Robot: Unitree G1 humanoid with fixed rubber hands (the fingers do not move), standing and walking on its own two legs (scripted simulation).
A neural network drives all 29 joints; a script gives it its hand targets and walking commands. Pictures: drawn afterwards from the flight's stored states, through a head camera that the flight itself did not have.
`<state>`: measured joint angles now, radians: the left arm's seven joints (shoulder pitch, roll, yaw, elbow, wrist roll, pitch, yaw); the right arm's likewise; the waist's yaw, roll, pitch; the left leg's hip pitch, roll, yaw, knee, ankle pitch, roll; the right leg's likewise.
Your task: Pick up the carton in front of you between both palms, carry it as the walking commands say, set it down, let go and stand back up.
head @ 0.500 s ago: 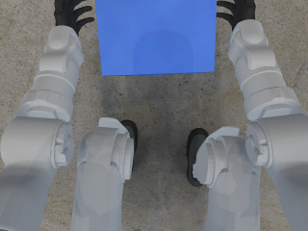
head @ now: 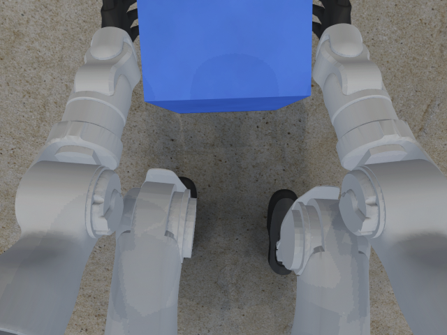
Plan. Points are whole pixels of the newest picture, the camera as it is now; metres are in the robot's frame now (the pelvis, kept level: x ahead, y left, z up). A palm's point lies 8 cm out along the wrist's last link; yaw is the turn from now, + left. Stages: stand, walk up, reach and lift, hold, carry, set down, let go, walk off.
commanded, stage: reach and lift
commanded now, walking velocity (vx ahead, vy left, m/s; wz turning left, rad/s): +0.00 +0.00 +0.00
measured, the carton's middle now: (225, 45) +0.52 +0.05 -0.23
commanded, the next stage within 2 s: none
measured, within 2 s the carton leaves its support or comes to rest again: neither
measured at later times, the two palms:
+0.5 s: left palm out of the picture +0.47 +0.20 +0.04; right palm out of the picture +0.50 -0.10 +0.04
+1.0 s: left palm out of the picture +0.44 +0.18 +0.19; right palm out of the picture +0.47 -0.12 +0.19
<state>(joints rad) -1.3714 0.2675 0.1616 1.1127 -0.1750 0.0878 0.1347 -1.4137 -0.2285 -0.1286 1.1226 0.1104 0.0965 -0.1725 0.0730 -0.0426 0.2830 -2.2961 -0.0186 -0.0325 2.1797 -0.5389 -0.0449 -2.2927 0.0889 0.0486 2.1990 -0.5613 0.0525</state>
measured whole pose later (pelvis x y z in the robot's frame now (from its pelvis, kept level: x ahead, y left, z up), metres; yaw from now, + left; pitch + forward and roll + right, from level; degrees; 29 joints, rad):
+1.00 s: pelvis +0.04 +0.00 +0.23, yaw +1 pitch +35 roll +0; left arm -0.71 -0.04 0.40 0.64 0.16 0.33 0.04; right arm -0.72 0.08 -0.39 0.65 -0.16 0.31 -0.08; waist 0.03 -0.03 -0.24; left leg -1.57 -0.09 -0.11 1.44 -0.48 -0.05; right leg -1.55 0.12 0.11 1.45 -0.51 0.04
